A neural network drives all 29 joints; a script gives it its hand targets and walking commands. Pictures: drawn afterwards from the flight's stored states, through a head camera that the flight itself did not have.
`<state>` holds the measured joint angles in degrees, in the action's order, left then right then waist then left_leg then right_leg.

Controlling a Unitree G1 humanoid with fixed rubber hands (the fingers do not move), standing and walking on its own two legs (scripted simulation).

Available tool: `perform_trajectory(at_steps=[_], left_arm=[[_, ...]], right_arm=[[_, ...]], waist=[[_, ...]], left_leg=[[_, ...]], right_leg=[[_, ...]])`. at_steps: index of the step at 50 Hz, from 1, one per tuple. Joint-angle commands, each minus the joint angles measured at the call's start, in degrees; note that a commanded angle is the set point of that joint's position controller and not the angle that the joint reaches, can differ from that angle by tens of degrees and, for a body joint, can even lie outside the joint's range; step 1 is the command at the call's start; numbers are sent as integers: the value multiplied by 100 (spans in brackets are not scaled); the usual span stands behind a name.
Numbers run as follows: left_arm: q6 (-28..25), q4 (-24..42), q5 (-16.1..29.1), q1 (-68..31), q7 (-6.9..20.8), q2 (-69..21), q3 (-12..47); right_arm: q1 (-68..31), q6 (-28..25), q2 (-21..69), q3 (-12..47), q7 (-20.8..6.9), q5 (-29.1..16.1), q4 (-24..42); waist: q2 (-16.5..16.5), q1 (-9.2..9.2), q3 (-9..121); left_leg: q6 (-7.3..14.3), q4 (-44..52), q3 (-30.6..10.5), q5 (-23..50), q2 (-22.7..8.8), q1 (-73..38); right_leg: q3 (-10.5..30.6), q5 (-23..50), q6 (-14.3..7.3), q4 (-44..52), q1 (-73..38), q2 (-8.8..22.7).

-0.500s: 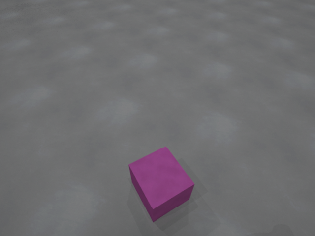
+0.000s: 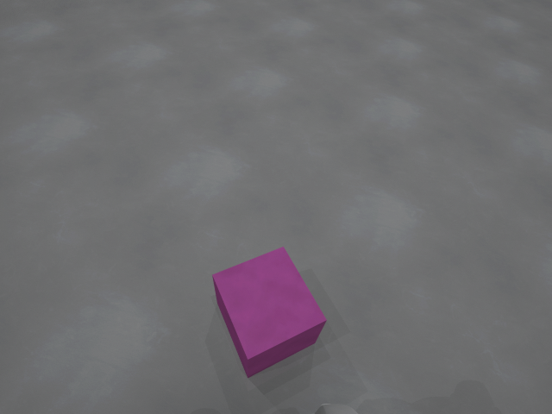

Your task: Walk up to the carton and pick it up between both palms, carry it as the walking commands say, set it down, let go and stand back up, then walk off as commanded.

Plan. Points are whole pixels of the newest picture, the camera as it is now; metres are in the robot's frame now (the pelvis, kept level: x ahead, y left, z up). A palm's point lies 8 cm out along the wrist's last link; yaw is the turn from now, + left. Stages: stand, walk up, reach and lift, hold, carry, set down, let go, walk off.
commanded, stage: walk up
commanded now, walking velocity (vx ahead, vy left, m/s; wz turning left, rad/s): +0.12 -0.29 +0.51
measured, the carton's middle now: (266, 310) +0.52 -0.03 -0.66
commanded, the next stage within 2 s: none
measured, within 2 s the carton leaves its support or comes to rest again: neither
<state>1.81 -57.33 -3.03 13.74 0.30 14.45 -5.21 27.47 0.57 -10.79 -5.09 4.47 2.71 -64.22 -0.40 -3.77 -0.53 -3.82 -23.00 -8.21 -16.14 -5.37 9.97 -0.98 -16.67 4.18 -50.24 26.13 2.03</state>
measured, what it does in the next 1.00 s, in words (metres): steps to the right, turning left: right foot, then left foot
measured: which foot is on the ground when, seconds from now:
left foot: down 0.00-0.16, up 0.18-0.50, down 0.52-0.82, up 0.84-1.00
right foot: up 0.00-0.14, down 0.16-0.54, up 0.56-0.82, down 0.84-1.00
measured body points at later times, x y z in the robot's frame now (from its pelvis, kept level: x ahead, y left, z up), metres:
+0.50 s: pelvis +0.09 -0.16 -0.01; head +0.11 -0.14 +0.44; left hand +0.04 +0.08 -0.16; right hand +0.29 -0.37 -0.13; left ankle +0.09 -0.08 -0.73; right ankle +0.08 -0.24 -0.75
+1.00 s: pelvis +0.12 -0.22 +0.00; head +0.16 -0.26 +0.44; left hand -0.01 +0.03 -0.11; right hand +0.29 -0.45 -0.16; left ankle +0.05 -0.05 -0.64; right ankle +0.17 -0.35 -0.75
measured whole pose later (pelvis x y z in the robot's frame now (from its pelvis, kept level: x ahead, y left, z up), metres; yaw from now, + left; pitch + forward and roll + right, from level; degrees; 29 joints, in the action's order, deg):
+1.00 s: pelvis +0.12 -0.22 +0.00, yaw +21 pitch +0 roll +5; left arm 1.5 -56.7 -2.0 21.3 -3.6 13.7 -2.4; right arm 11.4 4.9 -16.6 -7.5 -1.7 2.7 -51.6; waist -1.6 1.6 -3.2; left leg -3.0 -67.2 -3.5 -19.8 2.7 31.3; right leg -5.3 -14.8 2.7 -30.0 14.8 11.3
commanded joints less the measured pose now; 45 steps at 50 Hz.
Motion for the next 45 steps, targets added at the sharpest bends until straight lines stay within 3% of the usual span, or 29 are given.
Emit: perform_trajectory(at_steps=[1, 4, 5, 6, 7, 8, 9, 10, 12, 14, 19, 21, 24, 25, 26, 27, 28, 29, 31, 33, 35, 37, 39, 40, 41, 42, 43, 44, 45], left_arm=[[-49, 684, 68, -786, 52, -33, -10], [-66, 820, 136, -574, 64, 3, -9], [-72, 765, 191, -173, 77, 48, -21], [-87, 553, 205, 419, 67, 304, -68], [-119, 508, 165, 860, 52, 755, -147], [-156, 596, 112, 1168, 36, 1114, -141], [-111, 787, 107, 358, 6, 1269, -95], [-117, 866, 112, 92, -17, 946, -7], [-147, 794, 115, 4, -151, 414, 215], [-211, 606, 76, -40, -226, 441, 263], [-240, 429, -24, 61, -249, 231, 380], [-203, 350, 1, 247, -278, 288, 393], [-135, 331, 140, 216, -262, 371, 350], [-117, 297, 198, 340, -252, 276, 372], [-90, 404, 232, 512, -208, 146, 369], [7, 433, 104, 754, -202, 178, 371], [69, 497, 146, 693, -173, 166, 381], [73, 429, 156, 570, -146, 166, 365], [44, 282, 127, 653, -101, 4, 304], [-32, 266, 170, 801, -80, -11, 281], [-103, 367, 199, 522, -140, 122, 254], [-140, 395, 203, 587, -186, 136, 255], [-187, 328, 222, 999, -281, 182, 225], [-209, 62, 203, 1661, -403, 368, 137], [-245, 20, 147, 2212, -472, 1171, -40], [-191, 121, 89, 2258, -541, 1605, -152], [-115, 170, 116, 1825, -555, 1483, -127], [-77, 180, 90, 1661, -504, 1130, 35], [-36, 264, 98, 1062, -489, 1228, -27]], right_arm=[[675, -126, -915, -201, 47, 62, 242], [412, -102, -1195, -297, 39, 5, 423], [195, -107, -1241, -330, 44, -44, 556], [-43, -125, -1112, -311, 40, -56, 744], [-47, -149, -801, -222, -4, -57, 866], [-146, -160, -440, -128, -12, -19, 1120], [-181, -89, -407, -143, 21, -171, 1181], [-471, -6, -653, -165, -12, -54, 1160], [-319, 42, -483, -156, -182, -20, 1126], [-187, 80, -402, -116, -250, 28, 1148], [-1017, 137, -273, -77, -313, -49, 1474], [-1329, 110, -177, -45, -312, -64, 1568], [-1166, 86, -186, -38, -333, -85, 1485], [-1083, 49, -482, -131, -301, -16, 1477], [-867, -1, -998, -248, -249, 68, 1511], [-919, -4, -1214, -202, -192, -41, 1566], [-876, 33, -1078, -172, -157, -155, 1361], [-1283, -9, -644, -66, -187, -110, 1474], [-2002, -53, -524, 13, -245, -142, 1619], [-2136, -60, -647, -24, -293, -161, 1591], [-1710, 3, -829, -124, -313, -140, 1402], [-1508, 60, -983, -204, -318, -122, 1300], [-1686, 192, -1054, -238, -333, -109, 1346], [-1951, 247, -994, -199, -398, -68, 1418], [-2000, 293, -626, -149, -438, -46, 1656], [-1838, 369, -428, -134, -432, -44, 1687], [-1861, 429, -467, -153, -494, -81, 1754], [-1938, 411, -463, -182, -553, -87, 1751], [-1738, 365, -489, -172, -584, -71, 1813]], waist=[[-1380, -255, -570], [-1753, -86, -276], [-1642, 164, -37], [-915, 520, 212], [133, 750, 692], [1560, 925, 1154], [2269, 758, 1022], [1930, 709, 386], [791, 344, 229], [795, 181, 275], [1056, 257, 217], [952, 283, 239], [616, 64, 411], [119, -46, 351], [-1071, -133, 379], [-1316, 44, 257], [-974, 88, 89], [-880, 214, -217], [-650, 476, -275], [-981, 567, -169], [-840, 393, -128], [-804, 354, 59], [-798, 610, 101], [-430, 971, -4], [1146, 1162, -103], [1666, 1121, -69], [1264, 972, -132], [955, 650, -530], [1608, 539, -235]], left_leg=[[1096, 559, -1227, 1590, -1059, -432], [890, 292, -1056, 1975, -900, 50], [718, 146, -903, 1630, -783, 667], [464, -375, -551, 502, -356, 1456], [292, -1186, 8, -707, 157, 2018], [246, -2396, 418, -2682, 482, 2591], [270, -3407, 746, -2604, 305, 2876], [394, -3950, 755, -2398, 169, 2732], [474, -4253, 710, -1673, 37, 2508], [478, -3934, 1008, -1258, 58, 2369], [460, -2637, 1316, -820, 387, 1716], [535, -2109, 1388, -536, 443, 1376], [646, -630, 1509, 687, 431, -78], [696, -231, 1207, 1151, 109, -844], [1031, 355, -463, 1320, -1329, -1484], [1540, 803, -1789, 2038, -2519, -939], [1981, 921, -1261, 1292, -2313, -292], [1868, 1082, -1039, 1019, -1973, 63], [1306, 1142, 59, 591, -1107, 619], [1121, 913, 767, 765, -496, 604], [1217, 585, 860, 1600, -420, 110], [1257, 444, 789, 1460, -498, 75], [1135, -163, 1029, 1270, -177, 396], [895, -1030, 1366, 956, 205, 948], [452, -2243, 1468, -1123, 809, 2538], [260, -3473, 508, -1782, 613, 2809], [261, -4216, -19, -1440, 563, 2608], [279, -4473, -229, -1042, 618, 2643], [158, -4591, 55, -898, 597, 2946]], right_leg=[[-162, -616, 22, 904, 896, -65], [-269, -193, -107, 1910, -241, -96], [-305, 587, -238, 2426, -1237, -27], [-331, 918, -372, 2821, -2444, 67], [-62, 431, -464, 3108, -3318, 607], [1236, -44, -682, 3292, -3638, 1966], [1599, -119, -1145, 3591, -2843, 2338], [1369, -435, -1253, 3838, -2017, 1992], [500, 1756, -981, 3261, -2044, 1453], [-4, 2998, -1135, 3033, -2228, 1321], [-353, 3992, -1460, 2854, -2010, 1311], [-295, 4203, -1447, 2744, -1947, 1464], [-559, 2153, -1146, 2353, -1214, 1245], [-677, 1167, -845, 2034, -501, 1029], [-1021, -450, -525, 952, 455, 449], [-478, -1801, -398, 87, 577, 296], [39, -1415, -274, -222, 133, 499], [75, -1139, -252, -213, 105, 488], [-79, -615, -188, 57, -466, 326], [-389, -443, -105, 441, -740, 121], [-588, -594, -92, 691, -533, 18], [-569, -500, -119, 838, -676, 66], [-715, -94, -127, 1686, -1274, 90], [-406, 812, -118, 2759, -2004, 449], [1315, 1934, -433, 3233, -2796, 2088], [2289, 2642, -983, 3441, -2290, 3369], [2000, 2025, -1305, 3531, -1541, 3185], [1350, 1922, -947, 3470, -1251, 2709], [1486, 1361, -1074, 3501, -1455, 2678]])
